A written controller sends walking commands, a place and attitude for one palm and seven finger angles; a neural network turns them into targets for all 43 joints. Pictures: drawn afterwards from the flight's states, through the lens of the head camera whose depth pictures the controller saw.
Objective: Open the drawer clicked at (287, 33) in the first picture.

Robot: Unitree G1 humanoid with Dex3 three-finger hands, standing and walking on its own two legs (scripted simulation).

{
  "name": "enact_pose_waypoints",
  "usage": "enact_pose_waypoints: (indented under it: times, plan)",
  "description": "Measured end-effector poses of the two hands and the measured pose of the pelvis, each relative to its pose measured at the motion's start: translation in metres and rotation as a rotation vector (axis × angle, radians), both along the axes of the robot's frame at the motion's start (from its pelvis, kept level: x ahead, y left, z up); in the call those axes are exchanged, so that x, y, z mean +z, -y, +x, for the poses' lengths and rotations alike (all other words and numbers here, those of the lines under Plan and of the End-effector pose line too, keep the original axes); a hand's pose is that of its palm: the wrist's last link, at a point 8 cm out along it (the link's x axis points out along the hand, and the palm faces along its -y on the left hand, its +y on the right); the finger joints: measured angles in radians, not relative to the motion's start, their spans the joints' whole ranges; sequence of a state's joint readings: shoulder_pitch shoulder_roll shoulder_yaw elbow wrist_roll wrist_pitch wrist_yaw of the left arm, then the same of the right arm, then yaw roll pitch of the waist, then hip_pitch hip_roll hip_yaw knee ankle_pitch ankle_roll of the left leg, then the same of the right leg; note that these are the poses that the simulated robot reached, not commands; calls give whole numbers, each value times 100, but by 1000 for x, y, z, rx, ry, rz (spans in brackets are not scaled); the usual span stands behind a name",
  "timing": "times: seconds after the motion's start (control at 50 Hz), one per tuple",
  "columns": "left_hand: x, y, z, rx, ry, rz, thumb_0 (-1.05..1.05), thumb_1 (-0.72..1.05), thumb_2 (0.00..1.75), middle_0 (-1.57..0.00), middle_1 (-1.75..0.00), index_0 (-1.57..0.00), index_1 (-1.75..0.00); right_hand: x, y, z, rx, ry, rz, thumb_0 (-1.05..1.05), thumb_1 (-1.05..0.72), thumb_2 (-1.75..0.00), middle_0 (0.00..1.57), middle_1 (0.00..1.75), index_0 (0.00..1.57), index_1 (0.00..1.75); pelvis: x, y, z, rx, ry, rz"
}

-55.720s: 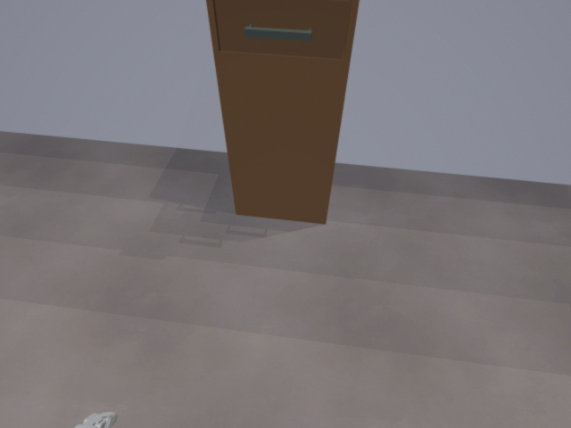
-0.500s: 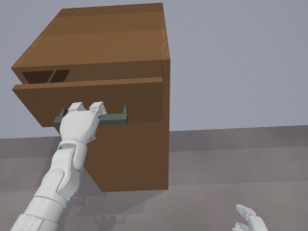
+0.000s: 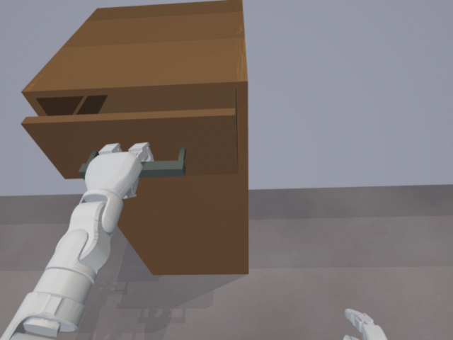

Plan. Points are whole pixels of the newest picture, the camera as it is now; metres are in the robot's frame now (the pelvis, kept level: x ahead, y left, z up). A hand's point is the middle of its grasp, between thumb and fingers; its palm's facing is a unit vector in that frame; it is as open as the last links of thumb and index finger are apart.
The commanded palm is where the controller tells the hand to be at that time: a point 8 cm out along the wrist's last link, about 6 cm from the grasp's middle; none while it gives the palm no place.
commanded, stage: pull the drawer open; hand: left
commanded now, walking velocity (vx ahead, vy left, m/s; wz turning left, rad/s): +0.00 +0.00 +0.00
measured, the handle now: (135, 162) +0.41 +0.20 +0.10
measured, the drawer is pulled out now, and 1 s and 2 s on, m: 0.07 0.15 0.23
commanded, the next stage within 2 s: none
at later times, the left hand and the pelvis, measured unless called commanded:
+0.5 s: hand (117, 226) +0.29 +0.20 +0.08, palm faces +0.07 -0.12 -0.99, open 5.5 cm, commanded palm +0.26 +0.21 +0.14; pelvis +0.00 +0.01 +0.00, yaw +1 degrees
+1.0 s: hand (116, 227) +0.28 +0.20 +0.08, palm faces +0.03 -0.11 -0.99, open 5.5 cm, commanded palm +0.24 +0.20 +0.14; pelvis -0.02 +0.00 +0.00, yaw +1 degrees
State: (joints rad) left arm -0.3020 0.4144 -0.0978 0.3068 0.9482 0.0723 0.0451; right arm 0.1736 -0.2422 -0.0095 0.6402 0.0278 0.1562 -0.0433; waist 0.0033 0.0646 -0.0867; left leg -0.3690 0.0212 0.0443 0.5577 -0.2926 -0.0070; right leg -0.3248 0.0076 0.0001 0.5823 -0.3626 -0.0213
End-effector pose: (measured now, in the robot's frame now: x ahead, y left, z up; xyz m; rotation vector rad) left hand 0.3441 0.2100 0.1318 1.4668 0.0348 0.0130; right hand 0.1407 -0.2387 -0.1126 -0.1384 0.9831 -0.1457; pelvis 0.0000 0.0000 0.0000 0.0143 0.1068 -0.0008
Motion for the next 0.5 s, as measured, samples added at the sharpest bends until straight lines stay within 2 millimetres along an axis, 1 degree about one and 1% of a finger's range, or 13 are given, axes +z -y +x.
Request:
enact_pose_waypoints:
  times: [0.06, 0.1, 0.18, 0.26, 0.36, 0.44, 0.5]
  plan:
    - [-1, 0, -9, -10, 18, -16, 1, 75, 79, -28, -135, -42, -135, 0, 11, -11, -33, -9, -8, 1, -90, -90, 20, 30, 21, 30, 0, -1, 2, -15, -3, 2]
    - [-1, 0, -19, -17, 35, -26, 2, 75, 78, -27, -135, -42, -135, 1, 16, -15, -46, -8, -13, 2, -90, -90, 20, 29, 20, 30, 0, -2, 4, -22, -3, 3]
    - [-3, 0, -39, -20, 66, -45, 2, 75, 78, -25, -135, -42, -135, 4, 19, -10, -50, 13, -17, 2, -90, -90, 20, 29, 20, 30, 0, -5, 7, -28, -1, 2]
    - [-3, 1, -60, -14, 83, -55, 2, 75, 77, -25, -135, -41, -134, 10, 13, 9, -25, 64, -3, 2, -90, -90, 20, 29, 20, 30, 0, -8, 9, -30, 4, 1]
    - [-3, 2, -83, 2, 91, -55, 2, 74, 77, -27, -135, -41, -133, 19, -8, 43, 41, 147, 33, 2, -90, -90, 20, 29, 20, 30, 0, -11, 10, -19, 18, -2]
    - [-3, 3, -84, 17, 96, -21, 1, 73, 80, -29, -136, -41, -134, 22, -29, 67, 111, 182, 49, 2, -90, -90, 20, 29, 20, 30, -1, -11, 4, 5, 33, -3]
    - [-2, 3, -83, 35, 84, -13, 0, 71, 81, -31, -135, -42, -134, 25, -43, 78, 143, 205, 70, 2, -90, -90, 20, 29, 20, 30, 0, -10, 1, 15, 42, -2]
